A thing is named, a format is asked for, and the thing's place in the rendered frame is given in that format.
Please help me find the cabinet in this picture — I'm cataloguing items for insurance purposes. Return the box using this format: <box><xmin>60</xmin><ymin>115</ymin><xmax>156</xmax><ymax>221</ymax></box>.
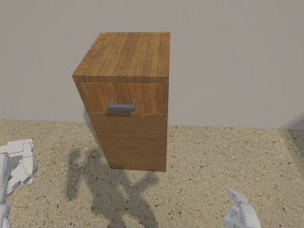
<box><xmin>71</xmin><ymin>31</ymin><xmax>170</xmax><ymax>172</ymax></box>

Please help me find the left robot forearm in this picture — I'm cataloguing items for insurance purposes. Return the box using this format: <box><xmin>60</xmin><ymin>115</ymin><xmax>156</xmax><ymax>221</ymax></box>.
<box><xmin>0</xmin><ymin>203</ymin><xmax>12</xmax><ymax>228</ymax></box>

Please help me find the handle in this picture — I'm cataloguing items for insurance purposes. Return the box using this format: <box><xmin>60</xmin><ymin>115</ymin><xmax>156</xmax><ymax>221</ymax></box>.
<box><xmin>107</xmin><ymin>99</ymin><xmax>136</xmax><ymax>112</ymax></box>

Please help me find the robot left hand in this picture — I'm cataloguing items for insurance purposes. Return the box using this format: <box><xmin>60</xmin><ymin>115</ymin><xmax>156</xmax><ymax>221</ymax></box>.
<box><xmin>0</xmin><ymin>139</ymin><xmax>38</xmax><ymax>203</ymax></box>

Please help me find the robot right hand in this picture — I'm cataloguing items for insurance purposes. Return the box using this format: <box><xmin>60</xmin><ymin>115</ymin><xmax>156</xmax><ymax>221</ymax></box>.
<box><xmin>223</xmin><ymin>188</ymin><xmax>261</xmax><ymax>228</ymax></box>

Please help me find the drawer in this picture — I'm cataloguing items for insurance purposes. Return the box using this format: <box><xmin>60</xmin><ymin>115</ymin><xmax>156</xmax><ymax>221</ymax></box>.
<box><xmin>81</xmin><ymin>82</ymin><xmax>164</xmax><ymax>114</ymax></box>

